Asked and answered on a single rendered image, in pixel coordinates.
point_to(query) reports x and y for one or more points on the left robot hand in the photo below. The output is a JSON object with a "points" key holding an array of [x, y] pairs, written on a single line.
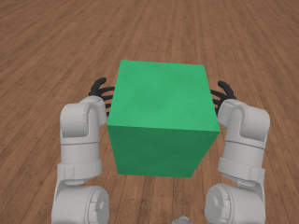
{"points": [[95, 91]]}

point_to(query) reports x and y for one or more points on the robot left forearm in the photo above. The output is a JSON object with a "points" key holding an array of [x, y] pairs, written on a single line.
{"points": [[79, 137]]}

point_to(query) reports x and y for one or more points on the robot right forearm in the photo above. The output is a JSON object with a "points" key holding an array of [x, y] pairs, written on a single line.
{"points": [[246, 134]]}

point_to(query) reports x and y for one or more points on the robot left upper arm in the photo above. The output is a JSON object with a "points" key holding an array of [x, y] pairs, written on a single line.
{"points": [[81, 205]]}

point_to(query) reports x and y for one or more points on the right robot hand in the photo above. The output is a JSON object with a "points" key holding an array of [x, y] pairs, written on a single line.
{"points": [[228, 91]]}

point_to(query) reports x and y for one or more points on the carton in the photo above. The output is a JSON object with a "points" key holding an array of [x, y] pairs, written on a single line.
{"points": [[162, 120]]}

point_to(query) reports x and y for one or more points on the robot right upper arm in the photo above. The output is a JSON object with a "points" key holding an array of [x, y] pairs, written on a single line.
{"points": [[228, 204]]}

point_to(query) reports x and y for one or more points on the robot right shin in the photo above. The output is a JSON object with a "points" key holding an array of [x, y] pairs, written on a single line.
{"points": [[183, 217]]}

